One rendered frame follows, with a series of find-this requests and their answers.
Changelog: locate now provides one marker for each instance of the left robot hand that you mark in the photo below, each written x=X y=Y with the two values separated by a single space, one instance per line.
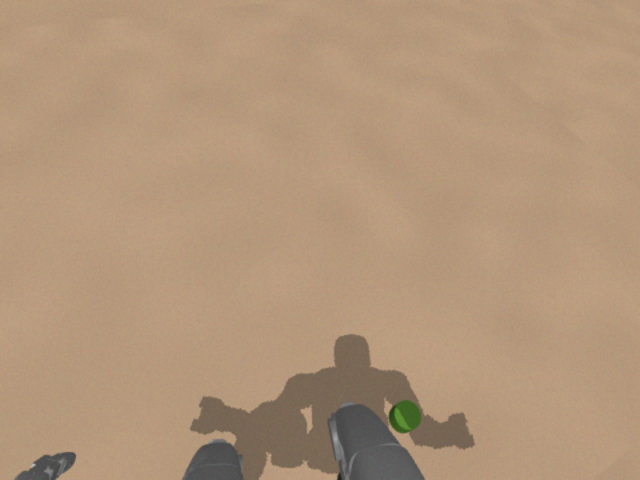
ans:
x=48 y=468

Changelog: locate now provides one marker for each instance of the tin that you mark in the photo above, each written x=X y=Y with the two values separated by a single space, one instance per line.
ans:
x=404 y=416

